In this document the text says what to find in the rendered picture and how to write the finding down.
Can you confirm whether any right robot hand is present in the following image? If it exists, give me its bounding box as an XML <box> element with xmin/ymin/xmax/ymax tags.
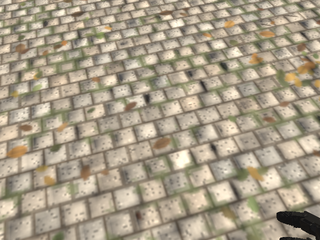
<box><xmin>276</xmin><ymin>211</ymin><xmax>320</xmax><ymax>240</ymax></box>

